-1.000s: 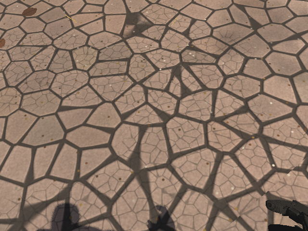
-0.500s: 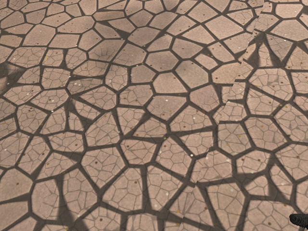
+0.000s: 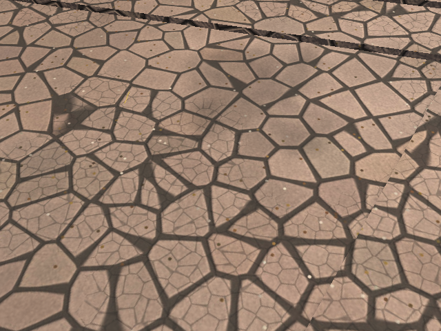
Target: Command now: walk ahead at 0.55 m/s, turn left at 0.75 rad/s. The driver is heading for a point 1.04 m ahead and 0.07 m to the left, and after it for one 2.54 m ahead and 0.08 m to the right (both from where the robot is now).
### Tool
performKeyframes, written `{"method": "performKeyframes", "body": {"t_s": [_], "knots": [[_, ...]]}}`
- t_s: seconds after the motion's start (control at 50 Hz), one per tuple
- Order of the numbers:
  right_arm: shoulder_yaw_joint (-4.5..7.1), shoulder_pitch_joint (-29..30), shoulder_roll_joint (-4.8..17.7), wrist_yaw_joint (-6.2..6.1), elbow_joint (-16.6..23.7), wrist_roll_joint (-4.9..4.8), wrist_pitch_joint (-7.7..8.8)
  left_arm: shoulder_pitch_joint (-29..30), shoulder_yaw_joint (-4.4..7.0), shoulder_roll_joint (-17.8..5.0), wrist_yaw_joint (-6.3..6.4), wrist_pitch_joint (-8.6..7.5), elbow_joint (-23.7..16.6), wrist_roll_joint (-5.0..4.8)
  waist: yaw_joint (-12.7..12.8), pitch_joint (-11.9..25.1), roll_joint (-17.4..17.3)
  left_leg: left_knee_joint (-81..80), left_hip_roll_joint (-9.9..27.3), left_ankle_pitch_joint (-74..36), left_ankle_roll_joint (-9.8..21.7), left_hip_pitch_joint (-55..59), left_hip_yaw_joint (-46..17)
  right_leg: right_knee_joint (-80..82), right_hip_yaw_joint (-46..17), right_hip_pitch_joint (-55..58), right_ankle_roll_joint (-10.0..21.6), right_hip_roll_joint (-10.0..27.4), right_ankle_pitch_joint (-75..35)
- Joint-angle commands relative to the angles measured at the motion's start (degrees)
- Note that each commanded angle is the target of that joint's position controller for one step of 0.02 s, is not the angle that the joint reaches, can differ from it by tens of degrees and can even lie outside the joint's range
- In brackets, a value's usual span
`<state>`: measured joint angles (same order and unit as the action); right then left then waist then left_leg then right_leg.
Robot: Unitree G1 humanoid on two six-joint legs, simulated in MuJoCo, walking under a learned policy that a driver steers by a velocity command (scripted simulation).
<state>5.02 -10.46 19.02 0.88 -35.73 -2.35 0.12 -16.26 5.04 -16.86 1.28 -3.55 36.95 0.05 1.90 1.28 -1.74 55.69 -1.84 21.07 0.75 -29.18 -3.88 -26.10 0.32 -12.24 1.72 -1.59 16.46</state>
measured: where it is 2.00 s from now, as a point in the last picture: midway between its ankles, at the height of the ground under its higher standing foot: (172, 147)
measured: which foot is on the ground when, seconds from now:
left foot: up 0.00-0.32, down 0.34-0.78, up 0.80-1.00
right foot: down 0.00-0.34, up 0.36-0.76, down 0.78-1.00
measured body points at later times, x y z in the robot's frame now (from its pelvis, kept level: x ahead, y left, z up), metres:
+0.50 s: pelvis +0.28 +0.20 -0.04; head +0.31 +0.22 +0.41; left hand +0.25 +0.47 -0.18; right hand +0.45 -0.04 -0.15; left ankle +0.22 +0.24 -0.77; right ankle +0.24 +0.00 -0.65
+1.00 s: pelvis +0.72 +0.32 -0.05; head +0.73 +0.32 +0.40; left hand +0.67 +0.60 -0.18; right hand +0.97 +0.11 -0.09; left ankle +0.83 +0.52 -0.70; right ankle +0.65 +0.30 -0.77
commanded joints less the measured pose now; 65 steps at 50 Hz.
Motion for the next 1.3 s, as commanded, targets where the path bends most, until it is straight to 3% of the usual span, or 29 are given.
{"method": "performKeyframes", "body": {"t_s": [0.02, 0.04, 0.06, 0.14, 0.24, 0.28, 0.32, 0.34, 0.36, 0.38, 0.4, 0.44, 0.5, 0.68, 0.76, 0.78, 0.8, 0.82, 0.84, 0.86, 0.9, 1.0, 1.08, 1.12, 1.16, 1.18, 1.2, 1.24, 1.3], "knots": [[0.78, 5.12, 4.29, 1.04, 5.39, 0.49, 1.63, -0.06, 1.43, -7.04, 0.67, -2.17, -3.08, -0.08, 1.44, -2.14, 5.71, 10.13, 7.37, -6.50, -1.48, -23.39, -1.55, 16.35, -20.37, 14.74, 8.48, 19.00, 15.77], [0.71, 5.49, 4.44, 1.24, 5.42, 0.45, 1.54, -0.19, 1.41, -7.42, 0.59, -2.40, -2.65, 0.37, 1.56, -3.04, 5.51, 8.81, 7.59, -9.54, -2.15, -22.78, -0.75, 17.08, -15.84, 13.21, 7.77, 17.70, 12.51], [0.78, 8.66, 5.71, 3.93, 6.09, 6.61, -0.97, -3.77, 0.93, -8.19, -0.06, -2.35, -0.61, 3.61, 2.68, -4.19, 4.00, 7.39, 6.62, -11.66, -2.87, -19.44, 0.52, 20.45, -12.26, 9.18, 6.69, 18.20, 12.72], [0.82, 7.68, 5.68, 7.18, 5.35, 4.02, -2.64, -1.50, 1.39, -9.90, -0.16, -2.84, 0.45, 2.91, 0.91, -6.16, 8.57, -3.12, 7.92, -19.72, -3.51, -12.96, 1.36, 20.79, -0.30, 6.81, 2.75, 16.72, 9.24], [-0.40, 14.50, 4.76, 7.15, 6.26, 5.14, -1.82, -5.59, 1.92, -11.66, -0.24, -2.19, 3.55, 2.41, 3.61, -10.67, 7.64, -17.71, 7.65, -15.80, 1.65, -7.92, 9.07, 21.52, 9.17, 11.51, 0.88, 18.43, 8.37], [-0.76, 14.25, 4.46, 5.85, 5.53, 6.21, -1.53, -8.45, 1.65, -11.94, -0.44, -1.44, 5.79, 1.57, 3.59, -10.93, 7.12, -21.34, 4.96, -10.18, 4.84, -3.37, 11.01, 16.44, 11.67, 14.10, 1.27, 19.32, -8.63], [0.27, -3.34, 5.40, 3.43, -0.12, 5.81, -0.40, -8.32, 1.28, -13.63, -0.82, -0.33, 7.51, 1.92, -5.85, -1.96, 6.31, -22.97, -1.98, -4.01, 8.49, 16.39, 12.64, -6.00, 14.76, 12.31, 3.01, 18.94, -45.59], [1.62, -17.54, 8.23, 2.31, -4.72, 5.95, 0.18, -7.60, 0.44, -12.33, -0.83, -0.33, 7.18, 2.00, -12.97, 6.38, 2.25, -21.98, -1.01, -3.22, 8.59, 37.35, 8.23, -25.38, 14.76, -0.46, 2.61, 16.48, -39.58], [2.59, -20.10, 16.10, 1.19, -5.38, 5.58, 0.71, -8.67, -2.26, -1.47, -2.16, -0.26, 4.70, 2.44, -9.77, 10.88, -15.93, -25.53, 15.52, 12.62, 7.24, 52.74, -13.06, -47.07, 11.07, -22.02, 1.25, 9.54, 15.25], [3.44, -25.06, 21.16, 0.54, -4.22, 3.65, 1.08, -3.24, -1.92, -3.82, -1.99, -1.20, 0.88, 0.36, -13.97, 21.61, -20.01, -38.26, 23.43, 13.75, 8.40, 56.60, -37.06, -60.64, -4.26, -30.79, 0.77, -0.33, 19.48], [3.05, -23.65, 17.80, 0.11, -6.16, 5.24, 1.48, 4.35, -0.94, -8.17, -1.38, -1.38, 0.98, -0.80, -14.92, 11.60, -6.83, -39.37, 22.74, 6.51, 6.59, 52.67, -28.08, -62.61, -8.77, -38.48, 2.55, 1.33, 12.12], [0.43, -14.00, 8.87, -0.07, -5.68, 6.07, 2.45, 0.29, -1.59, -6.97, -1.66, -1.54, 5.51, -0.27, -6.81, 0.99, 1.43, -37.82, 19.52, -7.67, 4.70, 36.08, -14.85, -54.03, -6.79, -33.84, 3.04, 6.82, -0.14], [-1.76, -9.84, 3.10, 0.10, -6.08, 4.19, 4.46, -4.48, -1.86, -3.83, -3.49, 1.93, 9.65, 0.91, -1.77, -0.94, -3.26, -40.95, 15.60, -23.95, -0.50, 26.50, -3.08, -51.78, -5.32, -26.89, 2.22, 8.50, -5.13], [-2.66, -10.32, 3.56, -1.92, -10.55, 3.48, 6.11, 9.40, -4.41, -1.26, -5.48, 1.95, 5.24, -0.11, 1.42, -7.35, -2.24, -45.08, 10.38, -77.47, -3.56, 29.83, 20.65, -20.56, 12.18, -20.50, 6.81, -0.33, -19.99], [-0.43, 0.65, 10.23, -4.47, -7.32, 4.45, 3.91, -23.27, -0.24, -10.69, -3.95, 3.86, 14.21, 0.45, 19.20, 6.44, -3.69, -4.30, 13.86, -93.50, -3.61, 23.65, 17.56, -18.33, 7.74, 13.87, 12.65, -4.05, -11.39], [-0.31, 5.57, 8.45, -3.54, -6.94, 3.51, 3.06, -30.43, 1.25, -12.00, -2.93, 3.63, 16.75, -0.64, 22.79, 6.17, 4.94, 25.06, 5.66, -49.23, -2.88, 12.90, 18.38, -8.81, 0.57, 23.46, 17.77, 0.11, -15.43], [-3.42, 9.87, -1.59, -1.72, -4.19, 4.93, 3.58, -23.54, 0.75, -9.71, -2.21, 3.96, 18.01, -1.51, 15.29, -4.19, 16.96, 44.85, -4.79, 6.18, -1.19, -6.34, 14.40, -12.53, -5.83, 19.46, 17.99, -0.64, -17.31], [-4.98, 0.94, -5.93, -1.18, 0.52, 4.78, 4.43, -14.37, -0.13, -10.24, -2.26, 3.40, 14.52, -0.37, 2.32, -0.88, 14.74, 49.39, -3.53, 8.42, -1.96, -18.65, 3.41, -10.64, -26.32, 21.77, 24.30, 4.34, -21.58], [-5.94, -2.86, -3.83, -0.31, 3.00, 5.22, 6.22, -11.20, 0.33, -10.48, -1.55, 3.27, 11.77, 0.53, 0.63, 4.93, 13.57, 43.46, -2.04, 7.70, -0.88, -22.71, -3.80, 7.50, -47.21, 23.25, 28.25, 13.46, 8.76], [-5.18, -0.86, 1.42, -0.14, 1.45, 5.90, 7.04, -8.72, 0.13, -7.32, -1.10, 2.87, 10.78, 1.39, -0.72, -2.28, 1.21, 36.17, 1.50, 3.00, -0.48, -22.12, -4.11, 16.14, -49.81, 14.34, 25.07, 14.05, 20.82], [-5.18, 1.88, 2.77, -0.55, 1.21, 7.42, 5.48, -5.44, -0.06, -8.30, -0.77, 0.95, 10.34, 1.37, -4.54, -8.27, -4.28, 25.53, 4.78, 0.73, -2.44, -16.14, -3.55, 16.25, -42.09, -0.09, 21.84, 10.16, 12.84], [-7.03, 14.26, -0.53, 0.21, 5.96, 4.85, 3.19, -5.31, 0.78, -9.31, -1.31, -2.03, 10.18, 0.29, -0.70, -9.66, -2.00, -8.78, 7.72, -15.99, -5.90, 2.38, 2.85, 17.64, -22.41, -15.57, 16.47, -0.59, -11.14], [-6.72, 16.09, -0.34, -0.32, 7.27, 3.46, 3.57, -8.83, 2.07, -11.05, -2.46, -1.73, 10.82, -0.33, 3.71, -3.64, 3.38, -22.86, 3.04, -24.67, -3.57, 8.10, 4.64, 11.66, -22.12, -1.69, 12.00, 0.23, -28.85], [-4.89, 9.47, 3.73, -1.27, 5.41, 3.71, 4.14, -8.20, 2.56, -12.47, -2.16, -1.70, 10.45, 0.08, 0.60, 2.05, 4.40, -26.23, 0.10, -18.49, -2.43, 16.25, 3.71, 0.90, -22.77, 4.62, 9.08, 0.50, -42.35], [-1.65, -13.45, 9.85, -2.88, -0.08, 3.96, 4.91, -1.18, 2.70, -13.36, -2.33, -2.38, 8.45, 0.54, -12.94, 13.21, 3.79, -23.50, 4.82, -9.17, -0.68, 40.87, 0.44, -25.17, -20.31, -4.60, 6.54, -2.18, -38.14], [-0.30, -25.50, 13.49, -3.74, -2.93, 5.68, 5.08, 1.54, 0.06, -3.27, -1.85, -3.01, 5.62, 1.17, -15.20, 18.70, -8.65, -25.20, 19.78, 10.15, -0.81, 52.61, -14.57, -44.84, -15.53, -16.10, 7.05, -5.55, 5.72], [0.52, -16.44, 17.54, -3.15, -1.31, 7.09, 4.72, -6.98, -1.54, -0.45, -1.85, -2.56, 1.55, -2.20, -5.09, 23.00, -26.49, -40.69, 32.02, 15.02, 5.47, 54.99, -49.95, -56.47, -9.57, -30.04, 5.02, -7.87, 13.38], [-1.52, -5.18, 4.64, -2.23, 0.99, 6.32, 4.12, 0.71, -0.55, -6.99, -1.23, 0.04, 4.42, 0.83, -5.12, 6.30, -3.69, -37.74, 25.23, -1.79, 6.54, 39.18, -27.93, -54.89, -5.40, -33.18, 3.71, 0.71, 2.23], [-2.81, -10.47, 0.68, -1.68, -4.82, 4.91, 4.47, 4.74, -0.53, -4.28, -3.14, 2.59, 2.36, 2.03, -3.37, 1.25, -3.91, -33.91, 19.32, -42.56, 3.81, 30.82, -5.32, -49.33, -3.82, -30.64, 1.35, 3.79, 4.48]]}}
